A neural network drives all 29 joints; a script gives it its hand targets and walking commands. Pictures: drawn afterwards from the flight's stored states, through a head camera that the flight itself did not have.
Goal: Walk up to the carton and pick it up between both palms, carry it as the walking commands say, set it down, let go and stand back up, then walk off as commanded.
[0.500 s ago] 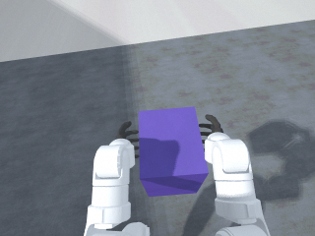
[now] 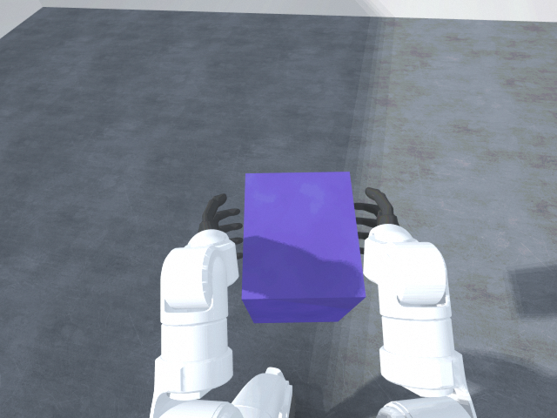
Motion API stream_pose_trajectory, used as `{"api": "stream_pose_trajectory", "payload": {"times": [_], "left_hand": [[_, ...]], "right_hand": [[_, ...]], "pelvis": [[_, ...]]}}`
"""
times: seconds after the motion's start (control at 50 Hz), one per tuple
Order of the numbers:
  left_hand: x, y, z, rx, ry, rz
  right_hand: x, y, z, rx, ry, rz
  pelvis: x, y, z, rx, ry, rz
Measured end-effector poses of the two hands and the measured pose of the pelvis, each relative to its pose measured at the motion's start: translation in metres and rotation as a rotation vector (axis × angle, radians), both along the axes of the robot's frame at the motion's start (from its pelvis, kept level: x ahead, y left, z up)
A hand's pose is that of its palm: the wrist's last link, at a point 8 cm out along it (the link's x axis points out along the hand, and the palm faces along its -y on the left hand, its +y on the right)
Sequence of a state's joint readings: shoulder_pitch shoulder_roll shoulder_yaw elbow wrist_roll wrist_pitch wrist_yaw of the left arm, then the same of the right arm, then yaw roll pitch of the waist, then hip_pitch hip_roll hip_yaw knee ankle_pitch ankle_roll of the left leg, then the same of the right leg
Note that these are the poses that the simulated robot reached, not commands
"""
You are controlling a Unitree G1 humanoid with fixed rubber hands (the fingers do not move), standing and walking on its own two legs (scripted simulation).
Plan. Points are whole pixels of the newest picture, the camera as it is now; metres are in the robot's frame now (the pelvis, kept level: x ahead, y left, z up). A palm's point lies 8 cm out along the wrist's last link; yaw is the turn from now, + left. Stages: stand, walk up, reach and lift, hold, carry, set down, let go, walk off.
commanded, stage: carry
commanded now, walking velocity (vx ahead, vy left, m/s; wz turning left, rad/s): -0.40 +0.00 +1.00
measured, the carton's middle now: (296, 255) +0.35 +0.01 +0.00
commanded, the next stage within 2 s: none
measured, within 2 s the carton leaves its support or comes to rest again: neither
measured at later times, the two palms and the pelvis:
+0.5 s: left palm out of the picture +0.06 +0.32 +0.07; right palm (194, 370) +0.17 +0.13 +0.07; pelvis -0.18 +0.07 -0.01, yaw +21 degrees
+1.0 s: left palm out of the picture -0.08 +0.40 +0.08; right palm out of the picture +0.04 +0.21 +0.10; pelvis -0.29 +0.14 +0.00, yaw +28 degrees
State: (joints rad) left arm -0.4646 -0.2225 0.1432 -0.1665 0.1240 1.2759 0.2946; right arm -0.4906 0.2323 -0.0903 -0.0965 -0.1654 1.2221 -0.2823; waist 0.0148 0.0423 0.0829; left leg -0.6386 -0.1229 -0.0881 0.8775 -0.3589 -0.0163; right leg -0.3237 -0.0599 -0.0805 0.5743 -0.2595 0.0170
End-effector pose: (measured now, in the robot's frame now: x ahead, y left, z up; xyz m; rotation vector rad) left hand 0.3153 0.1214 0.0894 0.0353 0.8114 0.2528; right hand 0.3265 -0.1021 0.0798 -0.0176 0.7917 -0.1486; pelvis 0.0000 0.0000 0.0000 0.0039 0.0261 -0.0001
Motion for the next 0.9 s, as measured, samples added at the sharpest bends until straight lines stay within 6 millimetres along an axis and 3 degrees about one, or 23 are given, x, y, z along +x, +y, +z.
{"api": "stream_pose_trajectory", "payload": {"times": [0.14, 0.22, 0.26, 0.32, 0.36, 0.46, 0.56, 0.7, 0.78, 0.84, 0.9], "left_hand": [[-0.048, 0.037, 0.007, -0.018, -0.026, 0.016], [-0.08, 0.078, -0.005, -0.037, -0.05, 0.052], [-0.097, 0.103, -0.018, -0.036, -0.064, 0.077], [-0.142, 0.138, -0.046, -0.091, 0.028, 0.188], [-0.174, 0.157, -0.053, -0.109, 0.081, 0.263], [-0.235, 0.194, -0.031, -0.06, 0.031, 0.434], [-0.272, 0.202, -0.005, 0.011, -0.01, 0.469], [-0.299, 0.208, 0.009, -0.012, -0.025, 0.41], [-0.318, 0.226, 0.006, -0.034, -0.038, 0.389], [-0.337, 0.248, -0.003, -0.038, -0.057, 0.392], [-0.365, 0.264, -0.015, -0.08, -0.001, 0.439]], "right_hand": [[-0.044, 0.038, 0.017, -0.037, -0.032, 0.014], [-0.068, 0.082, 0.02, -0.079, -0.067, 0.05], [-0.078, 0.11, 0.01, -0.094, -0.086, 0.061], [-0.1, 0.15, -0.01, -0.164, 0.005, 0.177], [-0.115, 0.174, -0.018, -0.174, 0.058, 0.258], [-0.145, 0.219, -0.016, -0.07, 0.03, 0.411], [-0.177, 0.229, -0.008, 0.019, 0.002, 0.447], [-0.216, 0.229, 0.012, -0.007, -0.016, 0.406], [-0.239, 0.245, 0.021, -0.04, -0.041, 0.395], [-0.256, 0.269, 0.018, -0.064, -0.07, 0.403], [-0.274, 0.29, 0.011, -0.128, -0.013, 0.463]], "pelvis": [[-0.044, 0.032, 0.0, 0.014, -0.033, 0.104], [-0.069, 0.059, -0.016, -0.01, -0.043, 0.154], [-0.085, 0.073, -0.032, -0.046, -0.025, 0.185], [-0.111, 0.074, -0.025, -0.041, -0.019, 0.233], [-0.128, 0.072, -0.017, -0.053, -0.01, 0.278], [-0.164, 0.07, -0.008, -0.047, 0.019, 0.344], [-0.194, 0.074, -0.005, -0.02, 0.008, 0.388], [-0.225, 0.095, 0.0, -0.006, -0.003, 0.437], [-0.242, 0.116, -0.006, -0.018, -0.019, 0.457], [-0.256, 0.134, -0.019, -0.043, -0.018, 0.471], [-0.268, 0.137, -0.011, -0.053, -0.018, 0.48]]}}
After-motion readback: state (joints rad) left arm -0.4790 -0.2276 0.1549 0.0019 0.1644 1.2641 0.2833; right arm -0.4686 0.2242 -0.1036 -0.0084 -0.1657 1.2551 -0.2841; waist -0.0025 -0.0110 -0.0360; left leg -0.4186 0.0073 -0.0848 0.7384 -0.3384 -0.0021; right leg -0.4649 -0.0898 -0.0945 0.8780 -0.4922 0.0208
